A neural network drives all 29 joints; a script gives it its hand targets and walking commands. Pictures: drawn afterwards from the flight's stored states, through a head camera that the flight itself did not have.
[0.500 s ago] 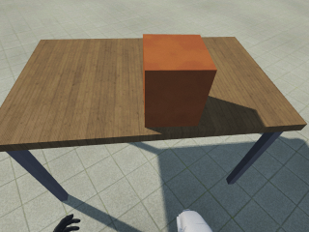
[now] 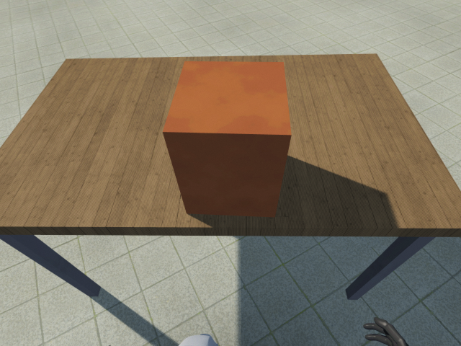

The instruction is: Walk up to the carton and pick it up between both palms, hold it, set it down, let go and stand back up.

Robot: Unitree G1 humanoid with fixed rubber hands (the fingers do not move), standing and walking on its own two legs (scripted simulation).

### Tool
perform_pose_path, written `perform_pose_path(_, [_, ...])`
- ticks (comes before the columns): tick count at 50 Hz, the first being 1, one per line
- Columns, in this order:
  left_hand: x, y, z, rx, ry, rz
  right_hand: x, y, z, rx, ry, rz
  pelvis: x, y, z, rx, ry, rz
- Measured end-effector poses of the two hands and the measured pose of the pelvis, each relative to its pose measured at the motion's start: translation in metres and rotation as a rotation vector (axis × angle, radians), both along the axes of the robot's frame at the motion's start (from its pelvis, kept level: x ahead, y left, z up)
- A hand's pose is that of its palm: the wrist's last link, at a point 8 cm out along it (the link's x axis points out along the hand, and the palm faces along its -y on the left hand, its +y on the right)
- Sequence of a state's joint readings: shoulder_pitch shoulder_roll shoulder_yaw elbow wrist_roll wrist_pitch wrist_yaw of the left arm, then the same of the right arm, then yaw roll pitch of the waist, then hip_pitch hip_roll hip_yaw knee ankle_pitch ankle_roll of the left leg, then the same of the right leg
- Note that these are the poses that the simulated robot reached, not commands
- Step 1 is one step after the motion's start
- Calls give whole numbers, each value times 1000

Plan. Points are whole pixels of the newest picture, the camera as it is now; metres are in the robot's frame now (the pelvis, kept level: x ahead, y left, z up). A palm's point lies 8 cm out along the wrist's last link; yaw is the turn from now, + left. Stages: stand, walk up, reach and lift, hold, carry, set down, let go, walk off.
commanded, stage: walk up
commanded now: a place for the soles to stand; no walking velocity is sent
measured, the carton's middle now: (231, 142) +0.49 +0.03 +0.05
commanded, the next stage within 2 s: none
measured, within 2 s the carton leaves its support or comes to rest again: neither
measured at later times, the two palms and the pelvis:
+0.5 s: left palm out of the picture +0.12 +0.28 -0.08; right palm (395, 338) +0.15 -0.25 -0.08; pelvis +0.01 +0.01 +0.00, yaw +5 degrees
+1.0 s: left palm out of the picture +0.03 +0.29 -0.10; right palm out of the picture +0.14 -0.23 -0.08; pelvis +0.00 +0.01 +0.00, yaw +8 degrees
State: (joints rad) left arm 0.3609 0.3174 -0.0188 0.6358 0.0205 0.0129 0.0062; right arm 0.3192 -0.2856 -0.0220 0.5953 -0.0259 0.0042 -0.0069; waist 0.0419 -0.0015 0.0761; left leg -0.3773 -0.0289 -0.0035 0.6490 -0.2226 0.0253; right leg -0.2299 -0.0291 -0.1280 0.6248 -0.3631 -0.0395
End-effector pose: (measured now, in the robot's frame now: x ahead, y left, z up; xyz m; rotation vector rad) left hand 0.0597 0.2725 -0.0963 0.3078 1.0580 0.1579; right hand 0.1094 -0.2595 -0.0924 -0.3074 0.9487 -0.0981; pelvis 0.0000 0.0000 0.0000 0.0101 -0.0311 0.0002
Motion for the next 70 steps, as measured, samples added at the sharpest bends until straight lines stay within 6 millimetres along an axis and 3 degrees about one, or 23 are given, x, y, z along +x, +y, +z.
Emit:
perform_pose_path(5, [31,-9,-10,-42,-47,-5,30,-1,6,-23,-42,22,10,-2,-5,-6,11,30])
perform_pose_path(11, [59,-18,4,-60,-132,-23,53,-4,17,-20,-79,32,17,-3,0,-23,16,48])
perform_pose_path(20, [73,2,18,-25,-204,-2,51,6,16,-5,-73,65,15,1,2,-30,5,76])
perform_pose_path(30, [49,18,9,-35,-187,36,35,16,17,-31,-52,89,4,13,-2,-37,0,106])
perform_pose_path(40, [-10,19,-4,-51,-76,84,28,24,20,-24,-41,97,-4,14,2,-42,15,119])
perform_pose_path(45, [-25,18,-7,-55,-50,111,26,26,17,-18,-22,109,-6,13,2,-41,12,128])
perform_pose_path(61, [-24,20,-7,-23,-21,112,35,17,13,-42,17,116,9,12,2,-42,26,142])
perform_pose_path(70, [-36,48,-14,-11,41,185,79,54,8,-34,16,196,34,38,-3,-16,12,177])
